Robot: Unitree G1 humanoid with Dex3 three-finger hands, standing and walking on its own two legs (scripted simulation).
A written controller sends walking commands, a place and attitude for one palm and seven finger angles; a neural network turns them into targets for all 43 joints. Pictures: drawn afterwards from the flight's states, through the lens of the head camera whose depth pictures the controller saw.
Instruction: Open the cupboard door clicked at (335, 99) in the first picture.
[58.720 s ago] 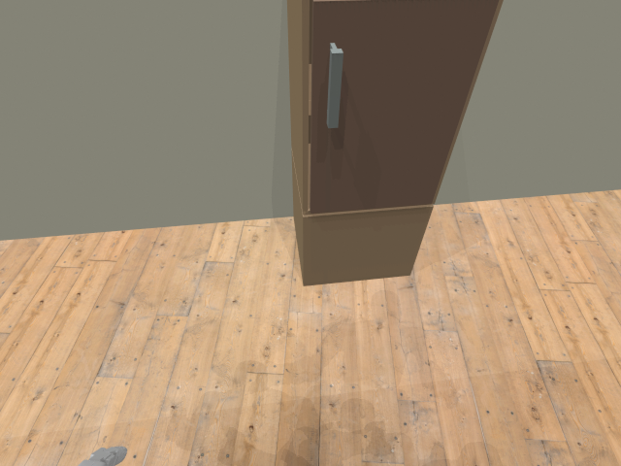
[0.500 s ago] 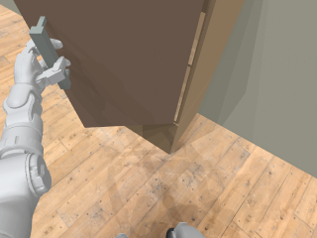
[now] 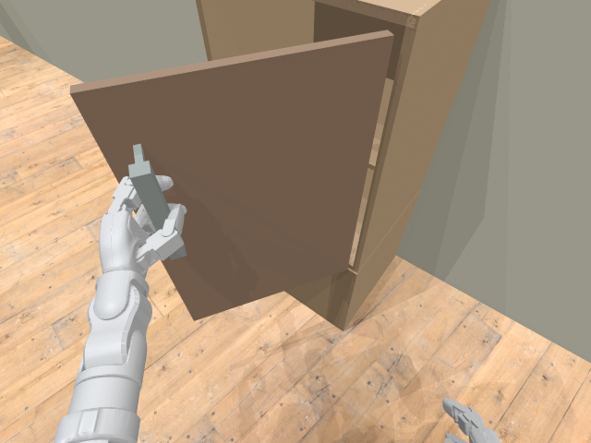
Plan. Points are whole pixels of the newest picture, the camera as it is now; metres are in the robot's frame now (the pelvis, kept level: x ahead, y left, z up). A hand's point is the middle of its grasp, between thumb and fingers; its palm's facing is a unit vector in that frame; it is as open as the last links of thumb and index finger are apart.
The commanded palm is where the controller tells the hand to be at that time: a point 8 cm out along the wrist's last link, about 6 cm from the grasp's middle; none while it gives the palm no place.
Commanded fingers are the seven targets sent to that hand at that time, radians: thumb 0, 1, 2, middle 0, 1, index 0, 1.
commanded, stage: pull the door open along its arc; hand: left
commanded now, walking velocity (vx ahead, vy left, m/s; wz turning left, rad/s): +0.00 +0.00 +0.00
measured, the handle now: (159, 205) +0.42 +0.21 +0.10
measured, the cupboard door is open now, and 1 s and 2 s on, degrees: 58 81 83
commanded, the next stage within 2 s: open thumb and fingers to let go in 0.52 s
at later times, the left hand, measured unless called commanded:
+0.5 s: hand (229, 291) +0.27 +0.09 +0.11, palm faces +0.43 -0.90 +0.02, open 6.4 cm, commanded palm +0.21 +0.12 +0.10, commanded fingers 0.00 0.90 0.90 -0.40 -1.35 -0.40 -1.35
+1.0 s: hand (240, 299) +0.26 +0.07 +0.11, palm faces +0.43 -0.90 -0.01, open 9.8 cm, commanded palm +0.21 +0.11 +0.10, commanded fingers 0.00 -0.50 0.30 -0.30 -1.20 -0.30 -1.20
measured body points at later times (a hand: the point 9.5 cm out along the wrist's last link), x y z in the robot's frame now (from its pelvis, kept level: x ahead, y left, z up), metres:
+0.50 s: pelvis +0.00 -0.03 +0.01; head -0.01 -0.05 +0.46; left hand +0.25 +0.13 +0.11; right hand +0.19 -0.24 -0.09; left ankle -0.04 +0.09 -0.72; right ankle +0.02 -0.12 -0.72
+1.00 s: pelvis -0.02 -0.03 +0.01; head -0.03 -0.05 +0.46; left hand +0.24 +0.12 +0.11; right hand +0.19 -0.21 -0.08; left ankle -0.04 +0.09 -0.72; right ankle +0.02 -0.12 -0.72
